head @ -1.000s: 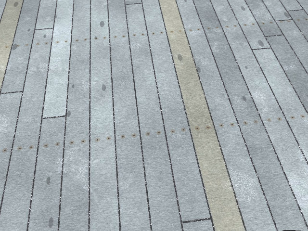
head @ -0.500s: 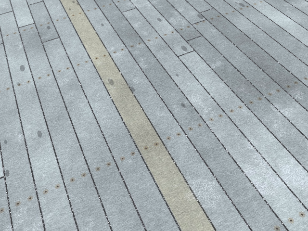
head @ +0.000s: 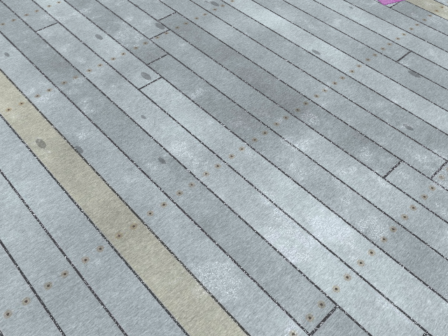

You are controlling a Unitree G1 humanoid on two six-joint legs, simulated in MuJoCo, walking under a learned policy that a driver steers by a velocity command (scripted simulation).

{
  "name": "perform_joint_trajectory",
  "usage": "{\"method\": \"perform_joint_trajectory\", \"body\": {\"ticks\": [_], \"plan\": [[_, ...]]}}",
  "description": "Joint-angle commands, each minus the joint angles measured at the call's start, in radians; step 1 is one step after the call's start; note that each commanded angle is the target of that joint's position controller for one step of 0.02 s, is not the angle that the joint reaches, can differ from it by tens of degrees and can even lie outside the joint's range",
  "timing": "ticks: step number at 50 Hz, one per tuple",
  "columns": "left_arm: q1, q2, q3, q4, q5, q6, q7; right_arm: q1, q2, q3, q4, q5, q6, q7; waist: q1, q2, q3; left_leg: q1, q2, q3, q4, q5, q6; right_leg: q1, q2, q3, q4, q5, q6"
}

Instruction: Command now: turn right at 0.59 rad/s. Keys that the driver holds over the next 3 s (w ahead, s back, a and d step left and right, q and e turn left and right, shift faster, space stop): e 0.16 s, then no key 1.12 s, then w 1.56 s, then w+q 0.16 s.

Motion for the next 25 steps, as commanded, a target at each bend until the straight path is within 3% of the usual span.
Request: {"method": "perform_joint_trajectory", "body": {"ticks": [1, 2, 3, 4, 6, 8, 11, 15, 17, 18, 19, 20, 21, 22, 23, 25], "plan": [[0.052, 0.174, 0.052, -0.087, 0.015, -0.027, -0.003, 0.012, -0.188, -0.044, -0.075, -0.03, -0.004, -0.006, 0.012, 0.264, -0.101, 0.181, 0.478, -0.431, -0.156, 0.456, 0.308, -0.241, -0.05, -0.06, 0.454, -0.31, 0.055], [0.064, 0.201, 0.067, -0.063, 0.007, -0.025, -0.007, -0.027, -0.135, -0.028, -0.09, -0.02, -0.002, -0.013, 0.022, 0.196, -0.092, 0.163, 0.415, -0.321, -0.137, 0.432, 0.271, -0.237, -0.069, -0.067, 0.534, -0.244, 0.073], [0.077, 0.179, 0.067, -0.043, 0.005, -0.014, -0.006, -0.055, -0.117, -0.022, -0.097, -0.009, 0.002, -0.017, 0.031, 0.164, -0.074, 0.159, 0.347, -0.231, -0.123, 0.381, 0.224, -0.245, -0.079, -0.08, 0.569, -0.19, 0.093], [0.07, 0.156, 0.061, -0.045, 0.007, -0.005, -0.005, -0.057, -0.111, -0.018, -0.098, 0.004, 0.004, -0.02, 0.017, 0.165, -0.061, 0.172, 0.325, -0.188, -0.118, 0.383, 0.21, -0.277, -0.085, -0.088, 0.594, -0.141, 0.11], [0.032, 0.105, 0.043, -0.069, -0.002, 0.0, -0.014, -0.022, -0.127, -0.019, -0.09, 0.0, 0.014, -0.027, -0.009, 0.18, -0.05, 0.18, 0.291, -0.106, -0.127, 0.424, 0.213, -0.281, -0.1, -0.143, 0.546, -0.091, 0.128], [-0.022, 0.082, 0.032, -0.101, -0.006, -0.003, -0.019, 0.019, -0.147, -0.026, -0.083, -0.006, 0.025, -0.032, -0.046, 0.205, -0.066, 0.243, 0.306, -0.082, -0.131, 0.437, 0.228, -0.29, -0.123, -0.174, 0.449, -0.077, 0.139], [-0.041, 0.052, 0.014, -0.122, 0.01, -0.007, -0.026, 0.017, -0.184, -0.035, -0.082, 0.0, 0.034, -0.022, -0.058, 0.217, -0.098, 0.217, 0.317, -0.045, -0.121, 0.457, 0.234, -0.153, -0.142, -0.209, 0.274, -0.1, 0.126], [-0.003, 0.068, 0.019, -0.112, 0.01, -0.004, -0.03, 0.011, -0.203, -0.034, -0.07, 0.025, 0.033, 0.002, -0.042, 0.233, -0.097, 0.18, 0.326, -0.036, -0.087, 0.429, 0.218, 0.005, -0.117, -0.259, 0.033, -0.028, 0.086], [0.063, 0.065, 0.022, -0.083, 0.014, -0.004, -0.031, 0.005, -0.176, -0.019, -0.056, 0.041, 0.03, 0.005, 0.003, 0.204, -0.099, 0.112, 0.295, -0.004, -0.019, 0.348, 0.156, 0.183, -0.097, -0.276, -0.232, 0.182, 0.035], [0.075, 0.096, 0.026, -0.087, 0.017, -0.005, -0.024, 0.061, -0.13, -0.002, -0.033, 0.026, 0.021, 0.009, -0.004, 0.123, -0.127, 0.023, 0.254, 0.039, 0.045, 0.218, 0.077, 0.33, -0.16, -0.184, -0.278, 0.354, 0.007], [0.088, 0.182, 0.036, -0.11, 0.03, -0.004, -0.007, 0.085, -0.048, 0.032, -0.056, -0.036, 0.011, 0.02, -0.04, -0.168, -0.194, -0.156, 0.154, 0.134, 0.27, -0.22, -0.029, 0.489, -0.418, 0.101, -0.231, 0.754, -0.085], [0.064, 0.13, 0.015, -0.11, 0.055, -0.021, -0.018, 0.021, -0.085, 0.02, -0.071, -0.016, 0.015, 0.009, 0.003, -0.191, -0.188, -0.2, 0.114, 0.07, 0.395, -0.445, -0.064, 0.347, -0.517, 0.174, -0.243, 0.753, -0.266], [0.044, 0.102, 0.007, -0.104, 0.059, -0.04, -0.027, 0.002, -0.145, 0.003, -0.065, 0.006, 0.023, 0.0, 0.013, -0.121, -0.142, -0.196, 0.127, 0.04, 0.481, -0.443, -0.074, 0.286, -0.47, 0.134, -0.27, 0.652, -0.28], [0.015, 0.086, 0.001, -0.085, 0.055, -0.053, -0.029, 0.007, -0.147, -0.003, -0.053, 0.011, 0.03, -0.003, -0.003, -0.113, -0.113, -0.206, 0.133, 0.025, 0.504, -0.397, -0.074, 0.272, -0.411, 0.073, -0.273, 0.574, -0.232], [-0.011, 0.095, 0.002, -0.081, 0.046, -0.058, -0.028, 0.025, -0.143, -0.006, -0.031, 0.009, 0.038, -0.01, -0.011, -0.102, -0.094, -0.214, 0.133, 0.022, 0.503, -0.355, -0.077, 0.263, -0.376, 0.037, -0.275, 0.526, -0.196], [-0.042, 0.085, -0.004, -0.069, 0.037, -0.063, -0.023, 0.051, -0.134, -0.006, -0.016, 0.004, 0.047, -0.015, -0.03, -0.095, -0.078, -0.163, 0.125, 0.022, 0.505, -0.27, -0.092, 0.211, -0.352, -0.006, -0.273, 0.597, -0.186]]}}
Next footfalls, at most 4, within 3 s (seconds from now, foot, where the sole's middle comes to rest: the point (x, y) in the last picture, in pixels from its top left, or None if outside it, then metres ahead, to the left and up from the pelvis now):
0.36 right None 0.02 -0.15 -0.77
0.70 left None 0.05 0.09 -0.77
1.94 left None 0.44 0.03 -0.77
2.56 right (314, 263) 0.69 -0.26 -0.77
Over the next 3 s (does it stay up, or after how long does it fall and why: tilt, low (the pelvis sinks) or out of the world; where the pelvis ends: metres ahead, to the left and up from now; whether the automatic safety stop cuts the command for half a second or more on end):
stays up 0.79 -0.16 0.00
